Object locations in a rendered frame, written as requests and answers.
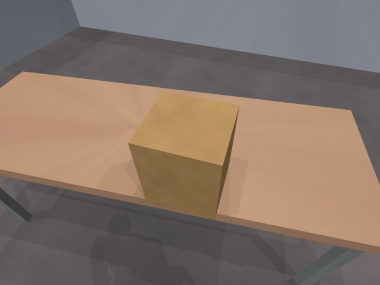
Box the carton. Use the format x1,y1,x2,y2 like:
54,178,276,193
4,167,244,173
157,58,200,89
128,92,240,220

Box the table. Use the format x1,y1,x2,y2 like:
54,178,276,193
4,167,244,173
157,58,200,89
0,71,380,285

